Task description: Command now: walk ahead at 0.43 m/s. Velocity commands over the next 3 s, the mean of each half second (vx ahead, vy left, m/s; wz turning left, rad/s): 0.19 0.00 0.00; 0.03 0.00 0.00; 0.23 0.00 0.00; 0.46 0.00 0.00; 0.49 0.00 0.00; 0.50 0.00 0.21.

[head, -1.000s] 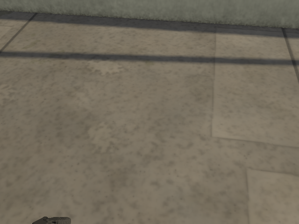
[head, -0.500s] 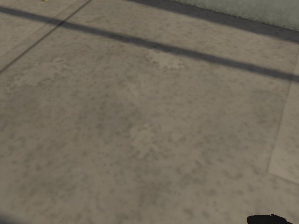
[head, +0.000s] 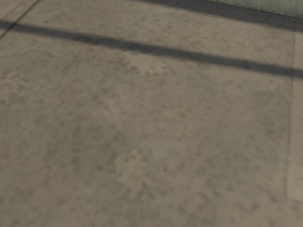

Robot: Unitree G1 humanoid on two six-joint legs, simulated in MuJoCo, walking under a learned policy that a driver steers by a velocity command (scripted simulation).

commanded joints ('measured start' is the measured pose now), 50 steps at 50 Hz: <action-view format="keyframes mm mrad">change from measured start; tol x16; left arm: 1 18 -15 -21 -36 -14 -9 -10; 6 -22 15 -17 -33 -6 -28 5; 10 284 141 24 53 -6 -49 19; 16 42 18 -13 29 -21 -11 40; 50 231 -17 -24 228 -27 27 44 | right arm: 1 -59 -81 -3 -80 14 -21 3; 10 245 -2 31 -15 41 10 -30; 13 17 -46 2 -58 -14 52 -22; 29 -126 -35 31 -15 2 54 -37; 50 -49 -1 48 42 3 50 -42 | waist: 1 56 115 -43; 7 46 104 -43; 10 80 -195 -347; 14 15 -40 -96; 27 48 149 15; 50 48 49 -4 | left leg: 1 -129 247 -149 -223 477 117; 8 51 191 -116 107 537 37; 10 -224 39 -13 533 -315 -17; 12 -298 44 -94 646 -394 -29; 24 117 93 -81 35 33 -34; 28 -181 202 -239 -178 -186 -22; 50 -47 161 -169 -138 35 -18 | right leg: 1 261 20 -23 -198 171 -6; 7 398 82 -42 -444 92 -36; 10 930 -331 347 -414 887 -261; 15 447 -163 186 -651 397 -180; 25 225 -58 154 -680 -356 -42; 29 522 23 59 -573 -68 -9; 50 510 -8 78 -594 -11 -5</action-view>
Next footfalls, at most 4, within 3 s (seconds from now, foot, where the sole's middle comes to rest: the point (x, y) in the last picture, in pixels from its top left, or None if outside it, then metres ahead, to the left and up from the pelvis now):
0.16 right None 0.24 -0.11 -0.77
0.50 left None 0.18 0.09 -0.77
1.40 right None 0.29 -0.13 -0.77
1.90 left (146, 186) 0.63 0.02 -0.77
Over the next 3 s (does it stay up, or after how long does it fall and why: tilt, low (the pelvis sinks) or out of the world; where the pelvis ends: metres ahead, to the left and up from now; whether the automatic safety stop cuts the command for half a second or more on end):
stays up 1.08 -0.05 -0.01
